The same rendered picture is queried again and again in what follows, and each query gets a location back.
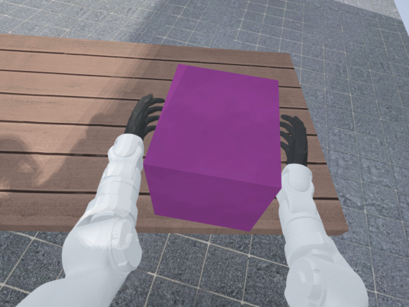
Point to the carton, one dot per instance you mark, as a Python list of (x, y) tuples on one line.
[(215, 155)]

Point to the table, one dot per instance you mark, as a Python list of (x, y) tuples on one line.
[(64, 101)]

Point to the robot left forearm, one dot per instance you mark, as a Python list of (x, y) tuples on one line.
[(118, 189)]

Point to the left robot upper arm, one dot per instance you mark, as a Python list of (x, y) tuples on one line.
[(97, 259)]

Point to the robot right hand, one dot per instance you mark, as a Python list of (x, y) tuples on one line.
[(297, 149)]

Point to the robot left hand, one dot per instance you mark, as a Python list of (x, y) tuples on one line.
[(139, 119)]

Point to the robot right forearm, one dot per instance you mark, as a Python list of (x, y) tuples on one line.
[(301, 224)]

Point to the right robot upper arm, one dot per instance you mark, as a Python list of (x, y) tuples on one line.
[(314, 282)]

